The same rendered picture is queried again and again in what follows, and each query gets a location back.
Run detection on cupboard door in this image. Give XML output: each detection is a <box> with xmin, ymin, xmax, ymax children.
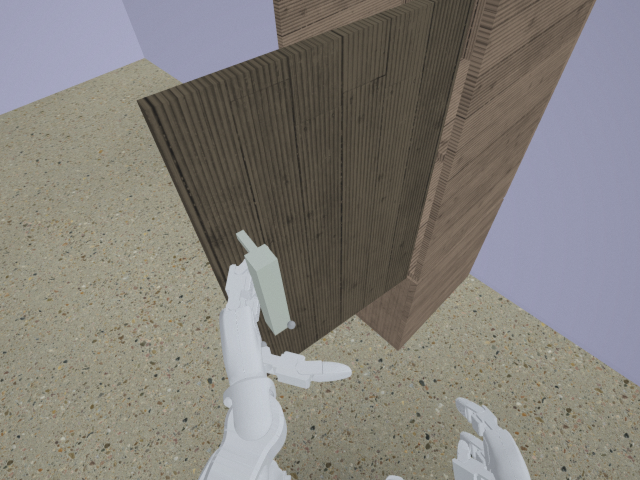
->
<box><xmin>136</xmin><ymin>0</ymin><xmax>475</xmax><ymax>376</ymax></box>

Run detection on robot left forearm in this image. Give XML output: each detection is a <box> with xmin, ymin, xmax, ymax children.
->
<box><xmin>197</xmin><ymin>376</ymin><xmax>287</xmax><ymax>480</ymax></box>

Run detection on left robot hand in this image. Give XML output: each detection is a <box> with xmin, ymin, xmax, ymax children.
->
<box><xmin>219</xmin><ymin>245</ymin><xmax>352</xmax><ymax>389</ymax></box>

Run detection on handle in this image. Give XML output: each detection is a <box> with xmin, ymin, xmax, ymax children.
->
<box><xmin>236</xmin><ymin>230</ymin><xmax>291</xmax><ymax>336</ymax></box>

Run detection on right robot hand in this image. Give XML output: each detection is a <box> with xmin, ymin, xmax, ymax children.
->
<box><xmin>452</xmin><ymin>397</ymin><xmax>531</xmax><ymax>480</ymax></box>

